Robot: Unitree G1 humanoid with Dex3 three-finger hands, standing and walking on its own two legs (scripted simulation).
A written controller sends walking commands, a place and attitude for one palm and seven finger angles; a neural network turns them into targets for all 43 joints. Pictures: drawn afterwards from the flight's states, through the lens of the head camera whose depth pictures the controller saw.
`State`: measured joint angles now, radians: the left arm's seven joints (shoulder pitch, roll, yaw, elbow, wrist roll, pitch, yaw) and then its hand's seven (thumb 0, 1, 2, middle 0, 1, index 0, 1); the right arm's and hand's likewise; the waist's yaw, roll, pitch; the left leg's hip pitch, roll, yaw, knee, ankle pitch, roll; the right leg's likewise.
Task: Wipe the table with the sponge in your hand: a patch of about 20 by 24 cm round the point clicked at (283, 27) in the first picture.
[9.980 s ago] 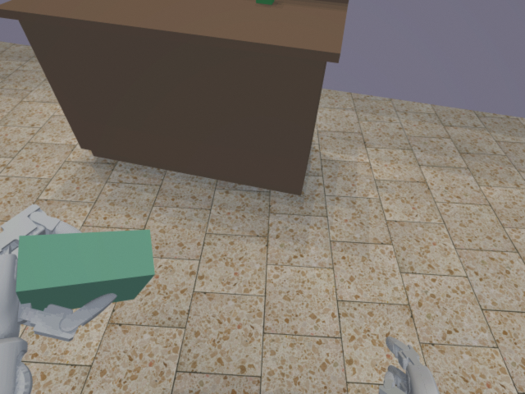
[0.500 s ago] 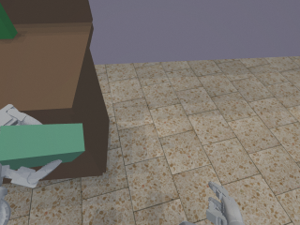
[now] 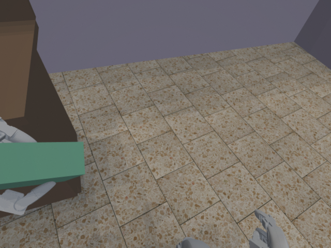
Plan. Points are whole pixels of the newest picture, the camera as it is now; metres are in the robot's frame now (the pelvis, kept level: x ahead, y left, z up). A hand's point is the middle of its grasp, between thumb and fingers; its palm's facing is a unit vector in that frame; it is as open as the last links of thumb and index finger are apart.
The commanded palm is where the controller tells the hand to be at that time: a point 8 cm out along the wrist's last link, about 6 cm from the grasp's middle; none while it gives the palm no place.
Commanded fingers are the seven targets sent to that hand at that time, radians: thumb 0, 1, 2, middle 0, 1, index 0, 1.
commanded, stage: come to a stop and stand still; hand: left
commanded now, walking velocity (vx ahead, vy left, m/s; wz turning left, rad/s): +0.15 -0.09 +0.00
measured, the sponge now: (47, 165) +0.22 +0.22 +0.15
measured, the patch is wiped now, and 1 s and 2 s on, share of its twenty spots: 0.00 0.00 0.00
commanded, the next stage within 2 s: look again from close up in 0.92 s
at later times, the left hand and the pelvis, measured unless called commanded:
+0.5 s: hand (49, 202) +0.16 +0.19 +0.17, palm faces +0.32 -0.80 -0.51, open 9.8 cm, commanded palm +0.11 +0.23 +0.18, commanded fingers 0.00 0.10 1.30 -1.20 -1.60 -1.20 -1.60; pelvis -0.05 -0.04 +0.01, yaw -1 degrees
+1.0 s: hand (34, 216) +0.14 +0.20 +0.16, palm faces +0.34 -0.83 -0.45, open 9.7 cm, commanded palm +0.08 +0.25 +0.18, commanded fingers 0.00 0.10 1.30 -1.20 -1.60 -1.20 -1.60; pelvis -0.08 -0.02 +0.00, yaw -1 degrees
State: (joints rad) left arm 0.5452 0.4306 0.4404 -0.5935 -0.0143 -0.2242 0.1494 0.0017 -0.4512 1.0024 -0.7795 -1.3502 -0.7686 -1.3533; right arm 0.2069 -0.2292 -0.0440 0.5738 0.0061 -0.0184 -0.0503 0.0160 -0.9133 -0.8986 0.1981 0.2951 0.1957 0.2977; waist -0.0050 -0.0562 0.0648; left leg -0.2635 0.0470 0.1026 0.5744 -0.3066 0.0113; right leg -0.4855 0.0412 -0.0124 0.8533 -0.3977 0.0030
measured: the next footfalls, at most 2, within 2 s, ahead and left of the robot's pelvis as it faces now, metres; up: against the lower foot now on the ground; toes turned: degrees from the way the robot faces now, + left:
right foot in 0.20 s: -0.03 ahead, -0.13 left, +0.00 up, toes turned -7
left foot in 0.60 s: -0.02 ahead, +0.09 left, +0.00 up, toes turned +3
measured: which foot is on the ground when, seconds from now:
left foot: down 0.00-0.24, up 0.26-0.58, down 0.60-1.00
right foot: up 0.00-0.18, down 0.20-1.00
